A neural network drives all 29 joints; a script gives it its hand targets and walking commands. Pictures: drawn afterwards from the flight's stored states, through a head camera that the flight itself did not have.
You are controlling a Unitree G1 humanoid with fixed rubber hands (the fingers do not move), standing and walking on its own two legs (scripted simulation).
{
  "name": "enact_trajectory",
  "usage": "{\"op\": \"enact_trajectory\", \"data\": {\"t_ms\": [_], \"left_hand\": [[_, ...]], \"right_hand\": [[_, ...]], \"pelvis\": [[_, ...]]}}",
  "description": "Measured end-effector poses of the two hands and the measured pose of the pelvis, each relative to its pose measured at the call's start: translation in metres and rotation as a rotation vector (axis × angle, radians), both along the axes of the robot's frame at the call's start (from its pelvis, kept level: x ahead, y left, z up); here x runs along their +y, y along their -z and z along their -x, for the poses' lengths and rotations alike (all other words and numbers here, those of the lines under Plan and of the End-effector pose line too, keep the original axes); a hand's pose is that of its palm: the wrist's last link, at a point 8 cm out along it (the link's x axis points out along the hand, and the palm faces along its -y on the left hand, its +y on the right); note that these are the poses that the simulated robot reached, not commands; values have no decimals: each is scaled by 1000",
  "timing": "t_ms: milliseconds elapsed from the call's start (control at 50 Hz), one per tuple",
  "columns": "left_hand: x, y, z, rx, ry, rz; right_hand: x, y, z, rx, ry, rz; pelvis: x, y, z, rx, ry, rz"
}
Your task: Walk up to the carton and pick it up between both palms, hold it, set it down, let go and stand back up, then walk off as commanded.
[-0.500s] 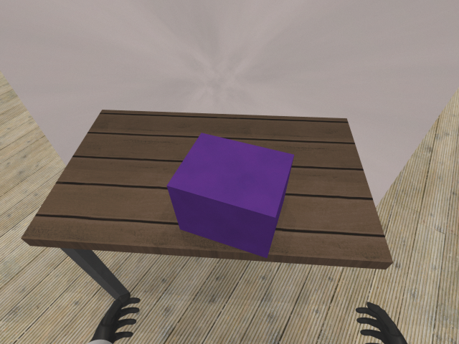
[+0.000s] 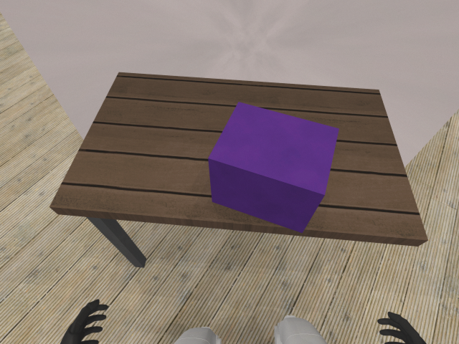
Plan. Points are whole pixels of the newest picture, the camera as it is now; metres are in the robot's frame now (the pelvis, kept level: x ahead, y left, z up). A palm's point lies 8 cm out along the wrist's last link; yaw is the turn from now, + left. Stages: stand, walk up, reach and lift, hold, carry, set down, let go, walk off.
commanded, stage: walk up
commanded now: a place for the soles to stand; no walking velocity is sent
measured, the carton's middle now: (270, 168) +0.47 -0.06 -0.05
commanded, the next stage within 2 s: stand in 1.90 s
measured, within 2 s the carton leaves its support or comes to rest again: neither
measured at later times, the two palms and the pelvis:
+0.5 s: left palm out of the picture +0.11 +0.29 -0.06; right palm out of the picture +0.06 -0.30 -0.10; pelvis -0.03 -0.01 +0.00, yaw -3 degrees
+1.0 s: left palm out of the picture +0.11 +0.29 -0.07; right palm out of the picture +0.03 -0.30 -0.10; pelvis -0.03 +0.00 +0.00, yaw -3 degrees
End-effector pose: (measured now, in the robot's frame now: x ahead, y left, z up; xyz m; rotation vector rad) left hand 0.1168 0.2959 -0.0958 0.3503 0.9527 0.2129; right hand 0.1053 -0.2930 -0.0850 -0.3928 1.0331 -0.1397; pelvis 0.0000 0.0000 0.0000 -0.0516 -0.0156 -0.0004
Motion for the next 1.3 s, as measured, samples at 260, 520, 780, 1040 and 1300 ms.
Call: {"op": "enact_trajectory", "data": {"t_ms": [260, 520, 780, 1040, 1300], "left_hand": [[19, -12, -1, -8, 29, -16], [-11, -37, 8, -88, 66, -69], [3, -31, 22, -66, 82, -10], [-9, -29, 4, -59, 96, 10], [-6, -27, -7, -51, 96, 14]], "right_hand": [[19, 4, 22, -31, 30, -14], [-8, 17, 48, -99, 69, -72], [5, 16, 85, -39, 90, -49], [-5, 13, 73, -41, 97, -41], [-3, 11, 60, -47, 91, -37]], "pelvis": [[20, -1, 9, 8, 8, -30], [-9, 1, 32, -47, 45, -82], [8, -2, 45, -29, 44, -60], [0, -3, 29, -1, 53, -64], [3, -4, 19, 14, 54, -60]]}}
